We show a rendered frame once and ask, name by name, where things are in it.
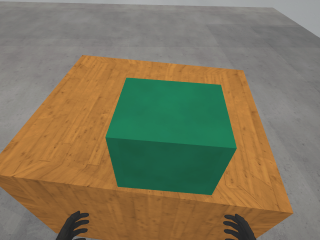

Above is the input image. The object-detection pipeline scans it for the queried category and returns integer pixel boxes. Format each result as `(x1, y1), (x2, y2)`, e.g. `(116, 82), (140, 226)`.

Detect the right robot hand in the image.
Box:
(223, 214), (257, 240)

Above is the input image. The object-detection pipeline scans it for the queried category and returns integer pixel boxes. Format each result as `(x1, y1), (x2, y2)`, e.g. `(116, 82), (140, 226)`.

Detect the left robot hand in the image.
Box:
(56, 211), (89, 240)

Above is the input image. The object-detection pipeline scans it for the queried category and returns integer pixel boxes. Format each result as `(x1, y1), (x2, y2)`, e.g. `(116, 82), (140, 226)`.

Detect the pedestal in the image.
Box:
(0, 55), (293, 240)

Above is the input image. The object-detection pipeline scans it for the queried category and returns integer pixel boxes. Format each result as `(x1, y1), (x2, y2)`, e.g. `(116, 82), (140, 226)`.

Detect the carton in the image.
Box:
(105, 77), (237, 195)

